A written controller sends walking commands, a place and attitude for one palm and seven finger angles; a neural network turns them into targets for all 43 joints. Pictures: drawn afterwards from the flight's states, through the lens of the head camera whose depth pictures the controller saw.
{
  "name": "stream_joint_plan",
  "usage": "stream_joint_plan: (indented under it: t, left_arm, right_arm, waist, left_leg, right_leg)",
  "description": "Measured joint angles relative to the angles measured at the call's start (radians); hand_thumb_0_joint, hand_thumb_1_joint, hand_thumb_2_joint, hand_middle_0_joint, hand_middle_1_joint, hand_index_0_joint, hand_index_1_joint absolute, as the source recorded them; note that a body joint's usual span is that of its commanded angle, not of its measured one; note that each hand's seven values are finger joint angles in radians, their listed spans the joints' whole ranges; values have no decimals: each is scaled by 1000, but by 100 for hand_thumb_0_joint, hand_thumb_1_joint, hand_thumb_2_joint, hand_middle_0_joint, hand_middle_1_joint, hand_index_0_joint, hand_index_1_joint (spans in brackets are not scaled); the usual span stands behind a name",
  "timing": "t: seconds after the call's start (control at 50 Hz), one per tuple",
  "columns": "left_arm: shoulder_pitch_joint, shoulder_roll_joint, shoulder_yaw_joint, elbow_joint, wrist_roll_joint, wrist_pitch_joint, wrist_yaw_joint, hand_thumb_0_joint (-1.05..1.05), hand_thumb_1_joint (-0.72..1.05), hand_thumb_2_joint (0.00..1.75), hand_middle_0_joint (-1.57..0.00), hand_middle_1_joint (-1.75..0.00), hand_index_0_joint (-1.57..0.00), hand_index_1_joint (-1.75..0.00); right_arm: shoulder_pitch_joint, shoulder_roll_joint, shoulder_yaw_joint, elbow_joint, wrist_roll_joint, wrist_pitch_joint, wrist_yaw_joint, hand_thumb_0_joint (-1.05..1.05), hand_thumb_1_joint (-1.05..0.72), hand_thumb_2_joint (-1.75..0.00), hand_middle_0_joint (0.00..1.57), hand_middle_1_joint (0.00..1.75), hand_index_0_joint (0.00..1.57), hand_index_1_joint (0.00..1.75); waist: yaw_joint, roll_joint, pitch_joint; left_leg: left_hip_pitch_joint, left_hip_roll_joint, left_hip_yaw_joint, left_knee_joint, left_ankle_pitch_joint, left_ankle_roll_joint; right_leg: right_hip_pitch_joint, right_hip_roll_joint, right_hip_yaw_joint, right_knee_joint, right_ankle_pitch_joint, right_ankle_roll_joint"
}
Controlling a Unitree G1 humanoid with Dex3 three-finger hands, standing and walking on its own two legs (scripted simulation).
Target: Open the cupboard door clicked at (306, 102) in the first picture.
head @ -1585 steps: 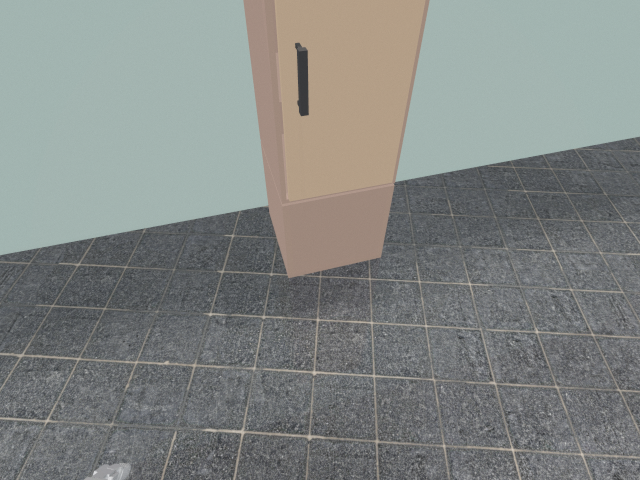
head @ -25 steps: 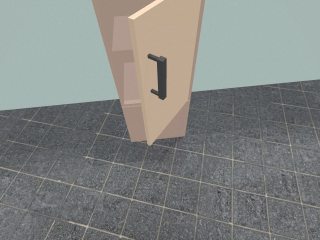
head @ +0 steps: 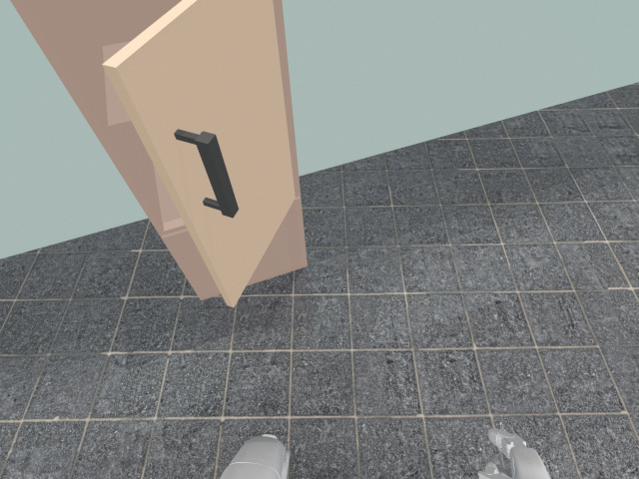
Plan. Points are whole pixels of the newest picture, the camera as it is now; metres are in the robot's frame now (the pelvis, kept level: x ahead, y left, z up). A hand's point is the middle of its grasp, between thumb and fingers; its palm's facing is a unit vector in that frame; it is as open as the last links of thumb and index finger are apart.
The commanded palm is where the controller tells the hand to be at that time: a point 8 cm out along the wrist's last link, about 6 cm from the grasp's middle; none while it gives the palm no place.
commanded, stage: walk to a spot facing it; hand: left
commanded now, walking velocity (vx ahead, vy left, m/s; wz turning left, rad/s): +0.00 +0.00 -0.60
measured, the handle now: (208, 175) +0.50 +0.22 +0.05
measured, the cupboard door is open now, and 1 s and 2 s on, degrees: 49 49 49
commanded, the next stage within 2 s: none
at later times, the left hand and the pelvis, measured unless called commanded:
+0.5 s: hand (172, 424) +0.19 +0.25 -0.17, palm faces -0.30 -0.93 -0.22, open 7.4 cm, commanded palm none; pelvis +0.03 +0.07 +0.00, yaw -20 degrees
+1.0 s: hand (241, 408) +0.22 +0.15 -0.16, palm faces -0.55 -0.81 -0.20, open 7.4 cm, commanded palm none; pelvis +0.06 +0.04 +0.00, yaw -36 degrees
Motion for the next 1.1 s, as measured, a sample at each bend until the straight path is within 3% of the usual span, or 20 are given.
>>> stream_joint_plan:
  t: [0.12, 0.18, 0.2, 0.24, 0.32, 0.38, 0.52, 0.62, 0.66, 0.68, 0.74, 0.82, 0.96, 1.1]
  left_arm:
    - [18, 25, 8, -8, 8, 12, -1, 0, 90, 90, -20, -30, -20, -30]
    - [23, 47, 16, -5, 4, 23, 1, 0, 90, 90, -20, -30, -20, -30]
    - [28, 51, 19, -6, -1, 28, 0, 0, 90, 90, -20, -30, -20, -30]
    - [3, 76, 26, 4, -4, 37, -3, 0, 90, 90, -20, -30, -20, -30]
    - [-38, 116, 42, -6, 7, 42, -23, 0, 91, 90, -20, -29, -19, -30]
    - [-62, 128, 42, -21, 5, 41, -34, 0, 91, 90, -20, -29, -19, -30]
    - [-118, 118, 26, -29, 3, 53, -44, 0, 91, 90, -20, -29, -19, -30]
    - [-170, 86, 3, -40, 2, 48, -48, 0, 91, 90, -20, -29, -19, -30]
    - [-182, 77, -6, -55, 2, 35, -48, 0, 91, 90, -20, -29, -19, -30]
    - [-186, 70, -9, -61, 4, 21, -43, 0, 91, 90, -20, -29, -19, -30]
    - [-191, 47, -21, -68, -2, 0, -22, 0, 91, 90, -20, -29, -19, -30]
    - [-156, 29, -23, -62, -6, 5, -8, 0, 90, 90, -20, -29, -20, -30]
    - [-58, 12, -18, -26, 1, -6, -28, 0, 90, 90, -20, -30, -20, -30]
    - [47, 35, 8, 11, 4, -10, -37, 0, 90, 90, -20, -30, -20, -30]
  right_arm:
    - [-4, 25, 11, -26, 10, -12, 3, 1, -91, -90, 19, 30, 20, 30]
    - [17, 38, 24, -42, 16, -33, 4, 1, -91, -90, 19, 30, 20, 30]
    - [34, 34, 29, -50, 13, -46, 3, 1, -91, -90, 20, 30, 20, 30]
    - [57, 46, 39, -51, 3, -53, -2, 1, -91, -90, 20, 30, 20, 30]
    - [119, 63, 62, -52, -13, -46, -6, 1, -90, -90, 20, 30, 21, 30]
    - [159, 62, 64, -41, -12, -48, -7, 1, -90, -90, 20, 30, 21, 30]
    - [244, 43, 48, -1, -13, -52, -3, 1, -90, -90, 20, 30, 21, 30]
    - [288, 13, 30, 25, -18, -48, 5, 1, -90, -90, 20, 30, 21, 30]
    - [311, 1, 24, 31, -13, -44, 10, 1, -90, -90, 20, 30, 21, 30]
    - [312, -6, 21, 38, -7, -37, 12, 1, -90, -90, 20, 30, 21, 30]
    - [276, -21, 13, 57, -1, 0, 10, 1, -91, -90, 20, 30, 20, 30]
    - [230, -11, 7, 46, -3, 10, 16, 1, -91, -90, 19, 30, 20, 30]
    - [183, 11, 3, 12, -12, -15, 36, 1, -91, -90, 19, 30, 20, 30]
    - [140, 24, 12, -19, -6, -66, 36, 1, -91, -90, 19, 30, 20, 30]
  waist:
    - [14, -34, 0]
    - [7, -48, -13]
    - [0, -35, -26]
    - [3, -56, -16]
    - [3, -68, -2]
    - [-6, -54, 5]
    - [-47, -32, 1]
    - [-85, -6, 4]
    - [-93, 3, -3]
    - [-92, 12, -4]
    - [-95, 32, 15]
    - [-89, 18, 10]
    - [-58, 0, -34]
    - [1, -38, -61]
  left_leg:
    - [57, -32, 13, -181, -38, 11]
    - [153, -41, 18, -410, 48, 25]
    - [185, -26, 14, -485, 90, 59]
    - [191, -28, 46, -459, 67, 105]
    - [247, 1, 106, -521, 69, 111]
    - [281, 23, 145, -572, 89, 114]
    - [325, 57, 250, -595, 74, 110]
    - [326, 83, 316, -533, 25, 90]
    - [309, 96, 335, -470, -12, 74]
    - [281, 111, 327, -403, -34, 61]
    - [163, 86, 185, -116, -155, 29]
    - [59, 67, 100, 38, -64, -1]
    - [39, 50, 66, -88, 13, -11]
    - [168, -14, 84, -440, 18, 16]
  right_leg:
    - [-10, 9, 66, 26, -20, 28]
    - [-34, 19, 97, 77, -52, 54]
    - [-57, 33, 90, 125, -81, 59]
    - [-123, 12, 36, 317, -233, 82]
    - [-249, -44, -72, 644, -238, 121]
    - [-291, -87, -109, 715, -185, 135]
    - [-251, -141, -158, 535, -148, 131]
    - [-143, -132, -207, 291, -158, 95]
    - [-73, -122, -221, 148, -53, 71]
    - [-64, -112, -217, 128, -55, 54]
    - [-69, -92, -192, 157, -81, 29]
    - [-32, -78, -145, 83, -39, 27]
    - [13, -58, -81, -1, -10, 26]
    - [13, -47, -3, 41, -67, 56]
